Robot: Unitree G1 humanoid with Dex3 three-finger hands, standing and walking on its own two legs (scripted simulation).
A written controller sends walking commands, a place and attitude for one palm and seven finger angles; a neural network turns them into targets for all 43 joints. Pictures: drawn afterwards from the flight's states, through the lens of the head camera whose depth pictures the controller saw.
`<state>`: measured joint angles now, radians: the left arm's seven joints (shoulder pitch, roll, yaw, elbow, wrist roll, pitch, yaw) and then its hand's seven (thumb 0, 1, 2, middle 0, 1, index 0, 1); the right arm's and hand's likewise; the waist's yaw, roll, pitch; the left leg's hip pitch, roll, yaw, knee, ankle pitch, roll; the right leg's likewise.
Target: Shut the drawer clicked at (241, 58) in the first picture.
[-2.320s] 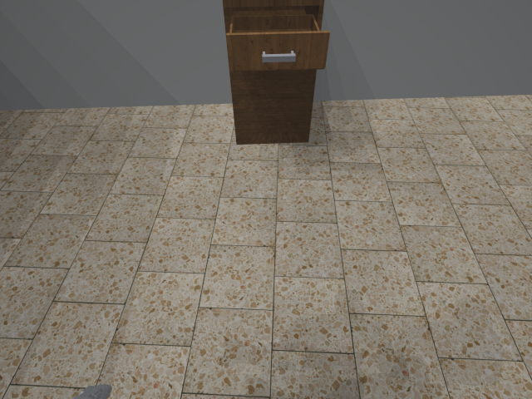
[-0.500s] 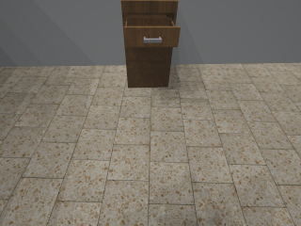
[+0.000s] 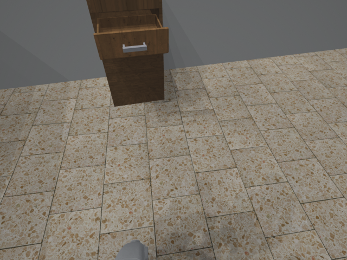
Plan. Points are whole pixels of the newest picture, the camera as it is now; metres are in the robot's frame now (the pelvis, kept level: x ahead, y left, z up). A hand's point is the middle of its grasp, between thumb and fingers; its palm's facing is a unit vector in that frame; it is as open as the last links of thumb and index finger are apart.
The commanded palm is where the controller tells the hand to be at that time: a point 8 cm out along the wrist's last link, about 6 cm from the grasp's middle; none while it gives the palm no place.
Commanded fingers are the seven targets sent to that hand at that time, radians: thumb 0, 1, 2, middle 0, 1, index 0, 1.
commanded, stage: walk to a spot facing it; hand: left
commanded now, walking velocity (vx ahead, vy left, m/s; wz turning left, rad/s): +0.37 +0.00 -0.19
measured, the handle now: (134, 46) +1.14 +0.29 -0.09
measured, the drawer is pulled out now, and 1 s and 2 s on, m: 0.30 0.30 0.30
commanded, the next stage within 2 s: turn to face it in 1.30 s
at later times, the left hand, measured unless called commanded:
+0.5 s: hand (107, 206) +0.29 +0.22 -0.16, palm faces -0.11 -0.98 -0.18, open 7.4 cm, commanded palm none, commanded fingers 0.00 0.90 0.90 -0.20 -0.30 -0.20 -0.30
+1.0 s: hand (134, 172) +0.42 +0.17 -0.18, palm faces -0.11 -0.98 -0.18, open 7.3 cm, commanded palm none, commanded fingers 0.00 0.90 0.90 -0.20 -0.30 -0.20 -0.30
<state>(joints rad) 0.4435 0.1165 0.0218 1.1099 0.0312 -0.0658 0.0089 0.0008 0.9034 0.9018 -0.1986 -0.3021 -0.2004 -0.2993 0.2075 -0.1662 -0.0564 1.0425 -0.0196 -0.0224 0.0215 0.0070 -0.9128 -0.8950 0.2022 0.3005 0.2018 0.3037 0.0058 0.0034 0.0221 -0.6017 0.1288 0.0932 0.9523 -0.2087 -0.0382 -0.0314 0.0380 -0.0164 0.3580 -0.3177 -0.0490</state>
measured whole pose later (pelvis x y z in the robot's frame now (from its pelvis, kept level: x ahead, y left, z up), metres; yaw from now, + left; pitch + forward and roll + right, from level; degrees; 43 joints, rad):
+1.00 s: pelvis +0.39 -0.02 +0.00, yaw -10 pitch -1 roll -2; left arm 0.33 0.17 0.05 1.09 0.03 -0.06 0.00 -0.01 0.92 0.90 -0.20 -0.30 -0.20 -0.30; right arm 0.22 -0.19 -0.07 1.02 -0.03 -0.02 0.02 0.01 -0.94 -0.90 0.20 0.30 0.20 0.30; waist 0.00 0.02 0.00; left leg -0.50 0.15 0.11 0.75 -0.23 -0.02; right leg -0.08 0.00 -0.16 0.37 -0.28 -0.02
